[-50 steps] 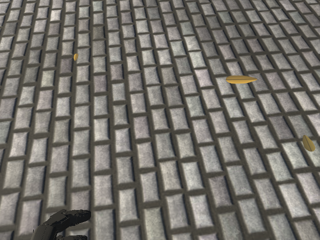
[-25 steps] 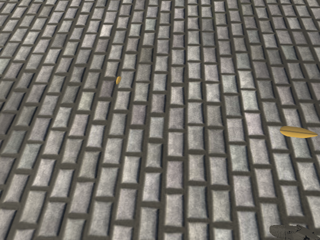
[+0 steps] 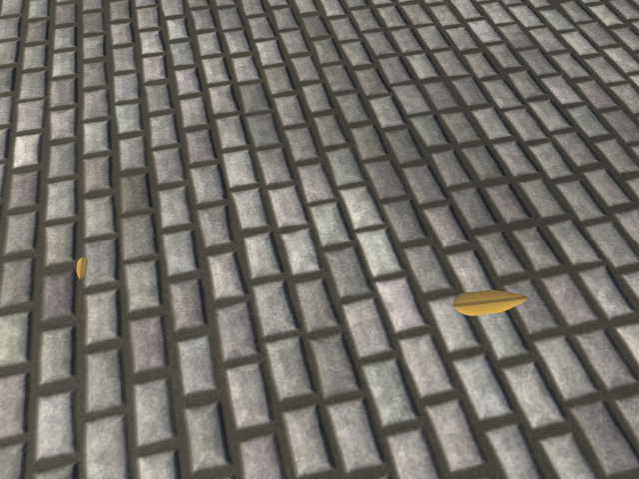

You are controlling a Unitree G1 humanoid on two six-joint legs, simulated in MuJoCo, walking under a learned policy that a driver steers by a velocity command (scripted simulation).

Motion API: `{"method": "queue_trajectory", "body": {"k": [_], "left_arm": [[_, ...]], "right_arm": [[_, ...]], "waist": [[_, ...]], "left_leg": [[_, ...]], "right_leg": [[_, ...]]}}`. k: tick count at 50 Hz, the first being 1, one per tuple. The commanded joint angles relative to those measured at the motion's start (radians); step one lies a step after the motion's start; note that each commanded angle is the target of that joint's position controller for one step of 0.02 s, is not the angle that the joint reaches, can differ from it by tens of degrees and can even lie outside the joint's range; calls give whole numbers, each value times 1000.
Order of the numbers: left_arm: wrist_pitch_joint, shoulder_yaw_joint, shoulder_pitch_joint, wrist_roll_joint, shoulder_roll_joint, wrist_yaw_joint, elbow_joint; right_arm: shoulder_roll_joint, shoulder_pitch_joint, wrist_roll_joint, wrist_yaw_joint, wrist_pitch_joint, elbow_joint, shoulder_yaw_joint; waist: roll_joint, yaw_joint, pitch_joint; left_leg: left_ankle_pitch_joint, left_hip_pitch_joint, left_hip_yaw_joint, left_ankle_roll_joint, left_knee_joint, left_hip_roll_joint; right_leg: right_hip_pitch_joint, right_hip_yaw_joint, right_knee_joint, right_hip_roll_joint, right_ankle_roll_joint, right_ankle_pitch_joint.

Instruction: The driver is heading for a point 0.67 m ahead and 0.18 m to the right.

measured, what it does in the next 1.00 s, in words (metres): walks ahead, turning right: right foot, then left foot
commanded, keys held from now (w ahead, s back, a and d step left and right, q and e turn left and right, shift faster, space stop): w+e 0.66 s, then w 0.16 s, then no key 0.18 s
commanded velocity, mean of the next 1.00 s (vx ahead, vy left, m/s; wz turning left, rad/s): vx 0.47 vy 0.00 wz -0.47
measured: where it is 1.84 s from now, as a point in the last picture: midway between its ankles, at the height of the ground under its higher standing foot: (399, 405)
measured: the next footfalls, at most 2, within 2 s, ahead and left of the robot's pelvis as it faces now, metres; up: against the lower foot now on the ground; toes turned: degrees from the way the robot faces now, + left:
right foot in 0.12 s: +0.24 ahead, -0.14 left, +0.00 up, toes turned -7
left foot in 0.62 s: +0.55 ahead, -0.01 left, +0.00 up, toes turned -25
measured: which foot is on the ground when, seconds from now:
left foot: down 0.00-0.14, up 0.16-0.60, down 0.62-1.00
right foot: up 0.00-0.10, down 0.12-0.64, up 0.66-1.00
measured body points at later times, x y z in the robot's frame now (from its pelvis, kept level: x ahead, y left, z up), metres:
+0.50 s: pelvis +0.27 -0.07 +0.00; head +0.30 -0.09 +0.45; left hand +0.41 +0.20 -0.10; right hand +0.43 -0.36 -0.08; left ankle +0.50 +0.06 -0.69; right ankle +0.20 -0.13 -0.74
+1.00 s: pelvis +0.52 -0.12 +0.00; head +0.55 -0.14 +0.45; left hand +0.82 -0.03 -0.08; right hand +0.39 -0.38 -0.13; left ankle +0.51 +0.01 -0.74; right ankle +0.58 -0.32 -0.71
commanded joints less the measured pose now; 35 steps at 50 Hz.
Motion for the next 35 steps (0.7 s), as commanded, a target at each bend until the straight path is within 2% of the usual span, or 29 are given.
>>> {"method": "queue_trajectory", "body": {"k": [1, 2, 4, 5, 6, 7, 8, 9, 10, 11, 12, 13, 15, 18, 20, 22, 25, 28, 29, 30, 31, 32, 33, 34, 35], "left_arm": [[-10, 6, -132, -1, 47, -19, -120], [-9, 9, -137, -1, 54, -25, -131], [-4, 25, -85, 2, 82, -31, -137], [-2, 44, 14, 2, 111, -30, -117], [0, 76, 182, -1, 166, -21, -70], [7, 108, 330, -2, 268, 2, -45], [-4, 107, 273, -11, 327, -1, -70], [-10, 82, 298, -2, 240, -5, -81], [-18, 70, 267, 4, 193, -2, -77], [-23, 61, 200, 2, 171, -2, -86], [-24, 51, 140, 5, 138, 1, -99], [-25, 46, 109, 15, 130, 5, -115], [-30, 49, 102, 12, 138, 11, -120], [-31, 58, 142, 4, 170, 30, -105], [-26, 60, 166, -1, 172, 37, -94], [-20, 61, 192, -4, 174, 41, -84], [-12, 63, 235, -10, 174, 42, -64], [-3, 65, 236, -8, 171, 47, -63], [0, 65, 222, -7, 167, 48, -68], [1, 58, 205, -5, 145, 47, -78], [-4, 39, 189, 3, 94, 42, -97], [-11, 23, 300, -15, 42, 45, -116], [-16, 22, 330, -20, 94, 47, -121], [-13, 41, 266, -20, 165, 45, -109], [-7, 42, 195, -8, 167, 45, -118]], "right_arm": [[-176, 0, 14, -8, 5, -35, -45], [-184, -3, 18, -10, 12, -33, -49], [-214, -26, 24, -18, 25, -39, -58], [-223, -41, 25, -22, 34, -43, -61], [-210, -43, 24, -27, 39, -48, -54], [-154, -23, -7, -27, 30, -77, -32], [-52, 33, -14, -11, -4, -131, 5], [-141, -65, 21, 7, -43, -137, -13], [-154, -137, 46, 13, -59, -161, -15], [-139, -150, 30, 5, -63, -160, -11], [-151, -153, 4, -3, -57, -155, -20], [-152, -139, -3, -2, -44, -157, -25], [-132, -120, -9, -3, -22, -162, -25], [-101, -206, -17, -7, -9, -191, -14], [-81, -279, -15, -2, -12, -209, -6], [-74, -343, -5, 7, -18, -225, -1], [-96, -401, 8, 20, -28, -251, -6], [-130, -379, 11, 30, -44, -256, -21], [-138, -334, 13, 29, -49, -247, -28], [-156, -247, 8, 24, -54, -226, -40], [-198, -113, -10, 17, -58, -212, -56], [-281, 27, -29, 10, -48, -189, -78], [-237, 47, -4, 19, -38, -175, -69], [-161, 4, 6, 16, -32, -186, -48], [-133, -41, 1, 14, -22, -190, -37]], "waist": [[95, -8, 72], [103, -1, 71], [138, 44, 21], [141, 103, -36], [112, 184, -121], [-54, 223, -224], [-259, 120, -347], [-116, 191, -365], [-76, 187, -239], [33, 136, -148], [38, 100, -109], [16, 70, -88], [12, 47, -73], [12, 66, -33], [-9, 95, -22], [-31, 122, -13], [-42, 144, -5], [-69, 121, -13], [-85, 94, -24], [-83, 47, -64], [-32, -18, -178], [215, -10, -335], [355, -2, -340], [232, -18, -201], [152, -12, -106]], "left_leg": [[394, 34, -64, 133, -34, 312], [459, 61, -53, 123, -2, 321], [770, 81, -17, 98, 127, 319], [907, 66, 8, 80, 271, 299], [893, -28, 37, 47, 489, 252], [488, -315, 45, -2, 829, 196], [-288, -711, -116, -54, 1158, -27], [-265, -821, -282, -27, 1208, 25], [-189, -863, -267, -4, 1179, 63], [-113, -818, -264, 0, 1081, 109], [-75, -748, -261, -6, 995, 139], [-51, -685, -265, -13, 961, 151], [-26, -649, -252, -38, 885, 147], [116, -665, -235, -74, 703, 123], [250, -628, -232, -79, 542, 92], [338, -576, -228, -79, 418, 60], [341, -546, -247, -67, 330, 36], [232, -491, -262, -35, 268, 23], [204, -429, -251, -18, 244, 18], [214, -297, -236, 8, 205, 19], [202, -60, -332, 67, 232, 136], [44, 323, -704, 220, 204, 365], [-181, 356, -975, 263, 106, 458], [-280, 235, -875, 227, 78, 419], [-207, 101, -737, 194, 66, 375]], "right_leg": [[-32, -37, -64, 4, -29, -55], [-21, -56, -76, 14, -43, -106], [103, -119, -85, 73, -81, -213], [239, -150, -111, 119, -106, -228], [487, -150, -169, 164, -143, -169], [805, 140, -168, -18, -216, -101], [1083, 724, -351, -231, -419, -302], [1090, 729, -421, -229, -377, -350], [985, 582, -413, -196, -335, -288], [822, 465, -415, -153, -300, -179], [698, 386, -428, -121, -281, -85], [612, 357, -452, -100, -279, -30], [531, 314, -482, -78, -286, 39], [473, 244, -496, -41, -269, 80], [452, 210, -484, -1, -234, 27], [439, 213, -472, 12, -211, -44], [486, 283, -423, -15, -203, -105], [559, 374, -337, -41, -184, -116], [562, 388, -300, -34, -172, -92], [541, 372, -222, 6, -147, -39], [448, 311, -9, 58, -110, -72], [115, 163, 335, 198, -27, -354], [-69, 147, 513, 165, -10, -635], [-124, 158, 591, 113, -3, -550], [-108, 115, 596, 81, 0, -474]]}}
